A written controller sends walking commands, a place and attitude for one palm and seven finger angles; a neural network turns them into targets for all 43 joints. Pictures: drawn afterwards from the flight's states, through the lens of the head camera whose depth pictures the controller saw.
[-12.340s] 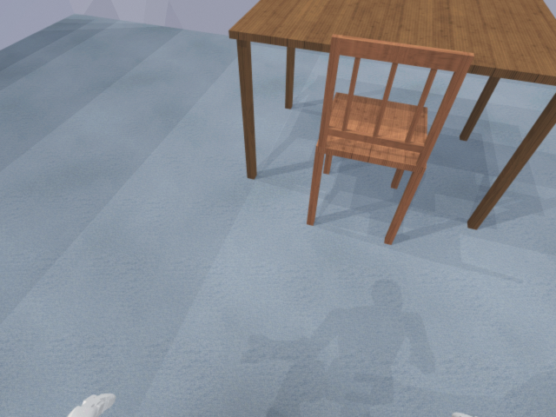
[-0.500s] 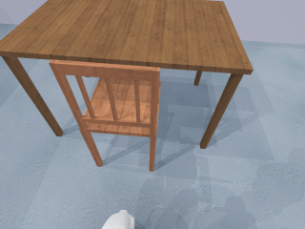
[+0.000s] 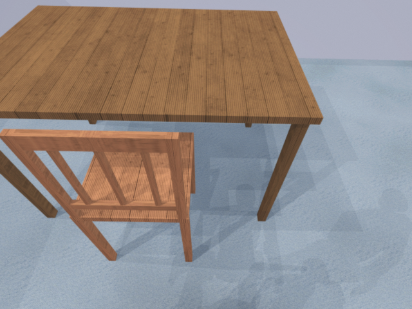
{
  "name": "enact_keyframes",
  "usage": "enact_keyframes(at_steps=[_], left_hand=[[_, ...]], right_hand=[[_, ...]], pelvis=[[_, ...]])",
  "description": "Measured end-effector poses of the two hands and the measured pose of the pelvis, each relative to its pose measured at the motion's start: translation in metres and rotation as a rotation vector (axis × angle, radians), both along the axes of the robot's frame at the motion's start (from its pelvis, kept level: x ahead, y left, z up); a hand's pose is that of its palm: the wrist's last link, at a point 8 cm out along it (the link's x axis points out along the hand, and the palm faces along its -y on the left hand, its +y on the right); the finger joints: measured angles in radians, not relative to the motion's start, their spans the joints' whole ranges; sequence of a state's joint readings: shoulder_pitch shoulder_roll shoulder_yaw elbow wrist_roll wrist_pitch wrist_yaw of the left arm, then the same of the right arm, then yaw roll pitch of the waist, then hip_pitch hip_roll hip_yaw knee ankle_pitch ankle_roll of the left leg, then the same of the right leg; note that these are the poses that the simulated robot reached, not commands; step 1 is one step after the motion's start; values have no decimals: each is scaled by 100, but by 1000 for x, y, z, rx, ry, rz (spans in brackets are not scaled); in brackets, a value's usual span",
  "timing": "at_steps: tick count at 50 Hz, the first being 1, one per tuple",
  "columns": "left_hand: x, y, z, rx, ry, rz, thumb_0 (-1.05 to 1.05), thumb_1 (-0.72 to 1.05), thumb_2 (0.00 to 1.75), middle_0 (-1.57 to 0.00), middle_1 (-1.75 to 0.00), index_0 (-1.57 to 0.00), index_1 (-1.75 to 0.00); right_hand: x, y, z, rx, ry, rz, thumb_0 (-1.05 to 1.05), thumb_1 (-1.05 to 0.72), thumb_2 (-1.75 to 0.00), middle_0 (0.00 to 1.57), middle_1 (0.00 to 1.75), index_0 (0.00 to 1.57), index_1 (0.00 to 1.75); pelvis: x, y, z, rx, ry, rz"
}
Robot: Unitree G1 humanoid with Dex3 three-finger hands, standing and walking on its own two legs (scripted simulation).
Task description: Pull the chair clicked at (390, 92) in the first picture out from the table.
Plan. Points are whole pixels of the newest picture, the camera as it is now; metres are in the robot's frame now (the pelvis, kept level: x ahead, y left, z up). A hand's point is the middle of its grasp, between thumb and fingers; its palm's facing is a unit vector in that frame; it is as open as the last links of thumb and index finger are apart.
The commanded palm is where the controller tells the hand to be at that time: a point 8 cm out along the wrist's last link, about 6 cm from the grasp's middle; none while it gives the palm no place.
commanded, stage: come to a stop and stand still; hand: left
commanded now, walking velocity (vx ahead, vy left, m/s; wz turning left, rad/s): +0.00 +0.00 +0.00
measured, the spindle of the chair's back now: (112, 179) +0.44 +0.27 -0.09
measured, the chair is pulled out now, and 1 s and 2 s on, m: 0.00 0.00 0.00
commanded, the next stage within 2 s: look again from close up in 1.20 s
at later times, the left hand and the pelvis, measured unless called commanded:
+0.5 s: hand out of the picture +0.05 +0.19 -0.19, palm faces +0.10 -0.98 -0.19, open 7.4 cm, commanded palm none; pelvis +0.03 +0.01 -0.01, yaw +2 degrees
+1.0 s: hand out of the picture +0.00 +0.25 -0.17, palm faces -0.01 -0.97 -0.24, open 7.4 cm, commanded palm none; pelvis -0.01 +0.07 -0.01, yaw -1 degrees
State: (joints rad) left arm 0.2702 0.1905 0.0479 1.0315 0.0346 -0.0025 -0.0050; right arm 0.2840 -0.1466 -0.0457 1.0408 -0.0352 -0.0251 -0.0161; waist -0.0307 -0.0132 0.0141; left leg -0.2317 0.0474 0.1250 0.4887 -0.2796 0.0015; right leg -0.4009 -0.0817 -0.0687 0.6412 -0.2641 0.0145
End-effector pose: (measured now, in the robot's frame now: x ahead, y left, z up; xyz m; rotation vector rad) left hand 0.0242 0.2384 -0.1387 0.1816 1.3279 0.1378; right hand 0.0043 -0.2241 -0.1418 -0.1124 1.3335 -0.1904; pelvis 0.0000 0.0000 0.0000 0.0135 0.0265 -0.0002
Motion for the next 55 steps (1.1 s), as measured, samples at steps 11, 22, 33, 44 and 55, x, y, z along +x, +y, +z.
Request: enact_keyframes(at_steps=[11, 22, 33, 44, 55], left_hand=[[41, -45, 4, 19, -27, 49, 1, 95, 90, -20, -30, -20, -30], [19, -21, -13, -17, 14, 103, 1, 92, 90, -20, -30, -20, -30], [8, 48, -6, 43, -32, 45, 1, 91, 90, -20, -30, -20, -30], [-22, 70, 20, 105, -18, 12, 1, 91, 90, -20, -30, -20, -30], [-20, 56, -1, 0, 13, -16, 1, 92, 90, -20, -30, -20, -30]], right_hand=[[33, -29, -6, 19, 108, 17, 0, -91, -89, 20, 30, 20, 30], [108, -20, 9, -57, -62, 97, 0, -91, -89, 20, 30, 20, 30], [110, 38, 8, -28, -256, 110, 0, -91, -89, 20, 30, 20, 30], [49, 62, -16, 48, -166, 50, -1, -94, -89, 21, 30, 20, 30], [-39, 66, -7, -7, 54, 2, 0, -91, -89, 20, 30, 20, 30]], pelvis=[[43, -35, 3, 4, -20, 24], [33, -9, -2, -10, -43, 33], [15, 44, -11, -34, -63, 4], [-7, 67, -6, -12, -34, -16], [-11, 76, -3, -13, -36, -21]])
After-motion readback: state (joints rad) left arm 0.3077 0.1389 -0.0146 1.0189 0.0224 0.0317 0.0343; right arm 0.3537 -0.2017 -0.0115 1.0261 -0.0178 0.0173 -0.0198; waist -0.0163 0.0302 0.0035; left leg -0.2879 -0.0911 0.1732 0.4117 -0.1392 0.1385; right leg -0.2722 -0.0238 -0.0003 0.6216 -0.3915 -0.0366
